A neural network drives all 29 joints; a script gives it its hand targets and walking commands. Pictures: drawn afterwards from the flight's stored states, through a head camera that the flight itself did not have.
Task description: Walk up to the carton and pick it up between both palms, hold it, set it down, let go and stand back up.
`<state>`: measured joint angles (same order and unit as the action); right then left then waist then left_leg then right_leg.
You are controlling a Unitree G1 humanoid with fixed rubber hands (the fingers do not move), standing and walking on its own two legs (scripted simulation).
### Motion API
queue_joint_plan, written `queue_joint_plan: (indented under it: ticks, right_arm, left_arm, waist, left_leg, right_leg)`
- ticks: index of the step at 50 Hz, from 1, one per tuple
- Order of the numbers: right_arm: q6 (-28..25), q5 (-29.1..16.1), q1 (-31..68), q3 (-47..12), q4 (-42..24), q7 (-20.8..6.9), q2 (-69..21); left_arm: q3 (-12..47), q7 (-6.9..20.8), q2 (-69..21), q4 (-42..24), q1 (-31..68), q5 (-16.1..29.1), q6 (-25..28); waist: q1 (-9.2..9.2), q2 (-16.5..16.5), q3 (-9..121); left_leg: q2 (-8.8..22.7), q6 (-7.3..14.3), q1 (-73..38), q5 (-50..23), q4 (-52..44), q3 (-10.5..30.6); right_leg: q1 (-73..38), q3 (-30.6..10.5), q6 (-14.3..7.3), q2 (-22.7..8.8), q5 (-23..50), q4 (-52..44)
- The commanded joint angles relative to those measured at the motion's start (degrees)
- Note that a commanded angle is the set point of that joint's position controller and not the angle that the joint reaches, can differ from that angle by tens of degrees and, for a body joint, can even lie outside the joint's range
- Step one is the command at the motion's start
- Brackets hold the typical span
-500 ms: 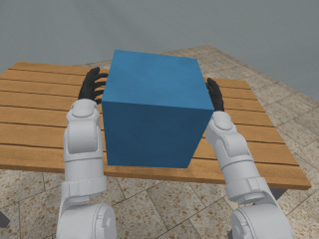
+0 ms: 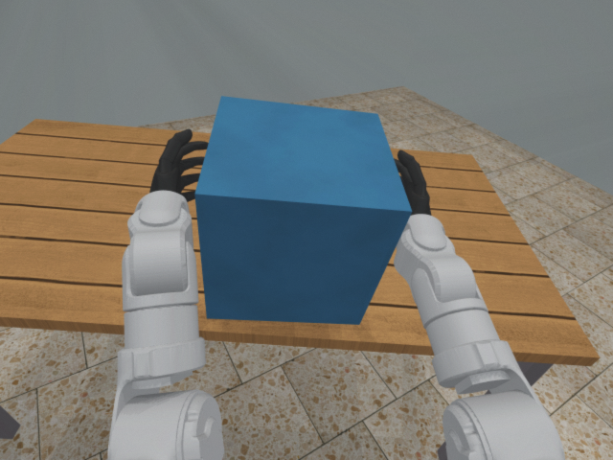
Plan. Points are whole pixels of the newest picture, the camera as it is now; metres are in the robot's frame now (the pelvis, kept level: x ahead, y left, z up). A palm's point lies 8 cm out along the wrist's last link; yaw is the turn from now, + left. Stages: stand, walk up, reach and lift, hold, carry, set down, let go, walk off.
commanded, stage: hold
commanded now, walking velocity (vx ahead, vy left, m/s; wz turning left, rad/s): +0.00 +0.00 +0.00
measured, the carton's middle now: (293, 215) +0.38 +0.00 +0.17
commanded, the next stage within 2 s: set down in 0.84 s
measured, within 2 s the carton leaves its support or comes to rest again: neither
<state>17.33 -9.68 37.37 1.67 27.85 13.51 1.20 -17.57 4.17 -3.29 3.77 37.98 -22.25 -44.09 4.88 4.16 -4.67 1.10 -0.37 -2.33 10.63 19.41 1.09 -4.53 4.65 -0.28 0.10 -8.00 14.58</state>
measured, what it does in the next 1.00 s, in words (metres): stands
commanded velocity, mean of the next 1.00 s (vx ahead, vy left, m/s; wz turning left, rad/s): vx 0.00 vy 0.00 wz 0.00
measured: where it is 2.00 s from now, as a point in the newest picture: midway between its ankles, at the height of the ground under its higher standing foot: outside the picture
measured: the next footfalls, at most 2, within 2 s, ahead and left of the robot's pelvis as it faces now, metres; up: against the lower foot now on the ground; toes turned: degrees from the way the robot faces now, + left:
none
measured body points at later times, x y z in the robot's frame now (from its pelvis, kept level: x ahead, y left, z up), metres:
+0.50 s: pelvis +0.00 +0.00 +0.00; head -0.05 +0.03 +0.45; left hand +0.38 +0.15 +0.21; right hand +0.37 -0.15 +0.19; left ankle +0.02 +0.12 -0.75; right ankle +0.02 -0.11 -0.75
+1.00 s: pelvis +0.00 +0.00 +0.00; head -0.05 +0.04 +0.45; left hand +0.37 +0.15 +0.22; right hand +0.37 -0.15 +0.20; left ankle +0.02 +0.12 -0.75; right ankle +0.02 -0.11 -0.75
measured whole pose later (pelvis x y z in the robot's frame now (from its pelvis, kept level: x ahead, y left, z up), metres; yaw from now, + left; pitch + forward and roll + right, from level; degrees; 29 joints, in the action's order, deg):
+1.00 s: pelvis +0.00 +0.00 +0.00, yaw +0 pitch -11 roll -1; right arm 15.7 -8.2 36.4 2.8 26.3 13.3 0.5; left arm -17.2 4.5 -3.6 3.2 37.9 -22.6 -42.3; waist 4.8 4.5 -4.9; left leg 0.9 -0.2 -2.6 10.6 19.4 1.2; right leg -4.8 4.8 -0.2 -0.1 -8.1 14.6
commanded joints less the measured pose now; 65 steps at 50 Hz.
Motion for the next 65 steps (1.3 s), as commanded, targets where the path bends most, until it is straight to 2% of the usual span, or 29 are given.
queue_joint_plan:
  ticks: [1, 6, 10, 14, 19, 24, 33, 38, 42, 43, 44, 46, 49, 52, 57, 58, 61, 65]
  right_arm:
    - [-3.7, -4.4, 46.5, -20.7, -17.8, -6.0, -29.9]
    - [-3.6, -4.9, 46.3, -21.4, -18.9, -5.6, -29.8]
    - [-3.3, -4.4, 46.4, -20.5, -17.6, -5.9, -29.8]
    - [-3.6, -4.5, 46.4, -20.7, -18.3, -5.9, -29.8]
    - [-3.6, -4.0, 46.8, -20.0, -17.6, -6.1, -29.9]
    - [-3.8, -4.4, 46.9, -20.7, -17.9, -6.0, -30.0]
    - [-3.8, -4.1, 46.9, -20.5, -17.7, -6.0, -30.2]
    - [-3.6, -4.3, 46.3, -20.3, -17.3, -6.0, -29.8]
    - [-3.9, -4.4, 46.7, -20.7, -18.3, -6.0, -29.9]
    - [-4.1, -4.4, 46.1, -20.9, -20.9, -6.0, -29.9]
    - [-4.2, -4.5, 46.1, -21.1, -21.1, -6.0, -29.7]
    - [-4.5, -3.2, 46.1, -19.9, -19.8, -6.1, -28.9]
    - [-6.8, -0.9, 44.9, -17.9, -17.9, -6.9, -28.7]
    - [-11.8, 2.2, 44.9, -15.4, -17.1, -8.2, -27.5]
    - [-18.5, 8.5, 39.5, -9.9, -8.5, -10.2, -24.7]
    - [-19.5, 9.3, 38.7, -9.1, -7.9, -10.3, -24.4]
    - [-22.2, 9.5, 38.6, -10.0, -8.7, -10.3, -24.1]
    - [-24.9, 7.1, 39.4, -15.1, -13.3, -9.1, -23.8]
  left_arm:
    - [24.8, 7.2, -29.0, -0.4, 28.8, 8.4, 1.7]
    - [25.4, 7.1, -28.9, -1.6, 28.5, 8.6, 1.6]
    - [24.2, 7.4, -28.5, -0.5, 28.7, 7.8, 1.4]
    - [25.4, 7.0, -29.2, -1.4, 28.8, 8.6, 1.5]
    - [25.0, 7.2, -29.0, -0.3, 29.2, 8.3, 1.6]
    - [25.4, 7.1, -29.2, -0.5, 29.1, 8.6, 1.8]
    - [24.7, 7.3, -28.7, -0.4, 29.4, 8.2, 1.8]
    - [25.0, 7.1, -29.0, -0.2, 29.0, 8.4, 1.7]
    - [25.6, 7.1, -29.3, -1.0, 29.1, 8.6, 1.8]
    - [27.0, 7.3, -29.8, -3.8, 28.5, 9.3, 1.9]
    - [27.3, 7.4, -29.6, -3.6, 28.5, 9.4, 1.9]
    - [26.1, 7.9, -28.5, -2.0, 28.7, 8.5, 2.2]
    - [24.1, 8.5, -27.6, -0.2, 28.6, 7.2, 4.2]
    - [23.2, 8.8, -27.2, 1.4, 28.7, 6.5, 8.2]
    - [19.2, 9.6, -24.8, 9.1, 24.1, 3.0, 12.5]
    - [19.3, 9.7, -24.8, 9.2, 23.6, 3.1, 13.0]
    - [20.5, 9.3, -25.2, 8.1, 23.3, 4.4, 14.4]
    - [26.4, 7.8, -27.7, 3.3, 22.4, 7.2, 16.2]
  waist:
    - [0.40, -4.7, 19.5]
    - [0.70, -4.8, 20.7]
    - [0.29, -4.6, 18.3]
    - [0.80, -5.3, 20.5]
    - [0.73, -5.0, 19.0]
    - [0.69, -4.9, 20.2]
    - [0.28, -4.3, 19.7]
    - [0.83, -5.1, 19.2]
    - [0.78, -4.9, 20.6]
    - [0.49, -4.8, 22.1]
    - [0.74, -5.0, 21.8]
    - [0.83, -4.6, 19.2]
    - [0.20, -4.5, 17.3]
    - [-0.28, -4.7, 17.9]
    - [-1.71, -3.9, 11.5]
    - [-1.16, -3.5, 11.5]
    - [-1.33, -3.1, 13.9]
    - [-0.42, -4.1, 21.1]
  left_leg:
    - [-3.3, -0.2, 1.7, -13.4, -2.9, -4.2]
    - [-3.5, -0.3, 0.5, -15.5, -2.0, -4.0]
    - [-3.2, 0.1, 2.1, -11.9, -3.3, -4.3]
    - [-3.3, -0.4, 0.3, -14.7, -2.4, -4.1]
    - [-3.2, -0.2, 1.8, -12.1, -3.1, -4.2]
    - [-3.2, -0.2, 1.2, -14.1, -2.6, -4.0]
    - [-3.3, 0.1, 1.6, -12.8, -3.0, -4.3]
    - [-3.3, -0.2, 1.4, -13.7, -2.6, -4.2]
    - [-3.2, -0.3, 0.7, -14.3, -2.5, -4.0]
    - [-3.6, -0.4, -0.3, -15.2, -2.1, -3.6]
    - [-3.8, -0.6, -0.4, -15.6, -1.9, -3.7]
    - [-3.9, -0.2, 0.7, -11.8, -2.7, -3.9]
    - [-3.8, 0.5, 2.4, -8.1, -4.1, -4.4]
    - [-3.4, 0.4, 1.8, -6.1, -4.7, -4.6]
    - [-2.6, 0.9, 2.8, -1.7, -6.6, -5.8]
    - [-2.6, 0.8, 2.9, -1.9, -6.6, -5.9]
    - [-2.7, 0.5, 2.1, -6.6, -5.3, -6.0]
    - [-2.8, -1.3, -2.9, -19.5, -0.6, -4.8]
  right_leg:
    - [-7.7, 1.4, 2.0, 2.9, 8.0, -0.3]
    - [-8.1, 1.2, 2.2, 2.9, 10.5, 0.0]
    - [-7.3, 1.3, 2.0, 2.8, 7.0, -0.6]
    - [-7.1, 1.4, 1.9, 3.0, 8.7, -0.2]
    - [-6.6, 1.3, 1.9, 2.7, 6.8, -0.5]
    - [-7.4, 1.3, 1.9, 2.9, 8.3, -0.3]
    - [-7.4, 1.3, 2.0, 2.9, 7.6, -0.4]
    - [-6.9, 1.2, 1.9, 2.8, 7.9, -0.5]
    - [-7.2, 1.4, 1.9, 3.0, 8.3, -0.2]
    - [-7.9, 1.7, 2.2, 3.1, 10.3, -0.3]
    - [-8.0, 1.9, 2.3, 3.2, 11.3, -0.2]
    - [-7.1, 1.9, 2.3, 2.9, 8.3, -0.7]
    - [-6.5, 2.2, 2.3, 2.3, 5.3, -0.9]
    - [-5.8, 3.1, 1.9, 2.0, 2.2, -1.0]
    - [-4.0, 4.6, 1.4, 1.3, -3.7, -2.3]
    - [-4.6, 4.8, 1.4, 1.2, -3.2, -2.3]
    - [-6.2, 5.0, 1.5, 1.3, 1.7, -1.5]
    - [-8.6, 4.9, 1.7, 2.0, 14.1, 0.6]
